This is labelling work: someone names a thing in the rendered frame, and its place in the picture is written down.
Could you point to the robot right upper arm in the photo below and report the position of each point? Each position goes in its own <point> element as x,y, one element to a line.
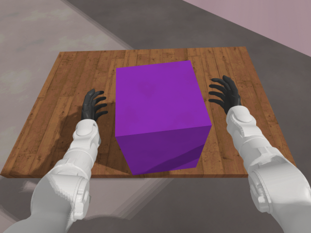
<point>281,191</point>

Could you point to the robot left forearm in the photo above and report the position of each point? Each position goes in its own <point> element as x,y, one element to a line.
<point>81,155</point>

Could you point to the carton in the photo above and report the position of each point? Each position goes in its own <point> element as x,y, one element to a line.
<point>161,121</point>

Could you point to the right robot hand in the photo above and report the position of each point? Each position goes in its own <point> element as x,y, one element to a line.
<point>230,95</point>

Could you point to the table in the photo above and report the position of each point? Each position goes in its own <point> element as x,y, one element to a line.
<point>48,131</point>

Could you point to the left robot hand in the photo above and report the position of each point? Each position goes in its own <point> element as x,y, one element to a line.
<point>89,109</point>

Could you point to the robot left upper arm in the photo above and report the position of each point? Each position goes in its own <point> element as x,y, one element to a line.
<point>59,201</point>

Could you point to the robot right forearm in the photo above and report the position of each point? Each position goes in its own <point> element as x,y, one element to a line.
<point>251,144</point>

